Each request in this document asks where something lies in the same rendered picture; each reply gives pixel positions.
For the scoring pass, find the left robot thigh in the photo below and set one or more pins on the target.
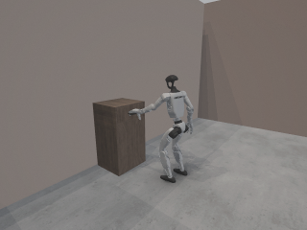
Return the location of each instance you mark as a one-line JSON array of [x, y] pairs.
[[170, 134]]

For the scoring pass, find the left robot forearm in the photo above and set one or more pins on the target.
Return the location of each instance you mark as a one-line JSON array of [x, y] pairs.
[[146, 109]]

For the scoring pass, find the left robot upper arm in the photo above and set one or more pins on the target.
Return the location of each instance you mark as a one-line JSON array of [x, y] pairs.
[[163, 98]]

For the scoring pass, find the right robot hand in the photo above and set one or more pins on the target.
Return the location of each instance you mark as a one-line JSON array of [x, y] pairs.
[[190, 126]]

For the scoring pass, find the right robot forearm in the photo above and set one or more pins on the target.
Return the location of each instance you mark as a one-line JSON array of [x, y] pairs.
[[190, 116]]

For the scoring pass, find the left robot hand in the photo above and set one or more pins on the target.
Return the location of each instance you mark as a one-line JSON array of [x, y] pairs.
[[135, 111]]

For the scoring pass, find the robot left shin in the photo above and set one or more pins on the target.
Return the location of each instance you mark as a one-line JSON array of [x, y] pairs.
[[165, 161]]

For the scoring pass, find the right robot upper arm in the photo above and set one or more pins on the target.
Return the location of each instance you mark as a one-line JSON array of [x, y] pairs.
[[187, 101]]

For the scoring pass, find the cabinet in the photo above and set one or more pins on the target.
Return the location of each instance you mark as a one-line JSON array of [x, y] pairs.
[[120, 147]]

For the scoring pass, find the drawer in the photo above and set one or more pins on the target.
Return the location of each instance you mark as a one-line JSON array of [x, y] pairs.
[[123, 112]]

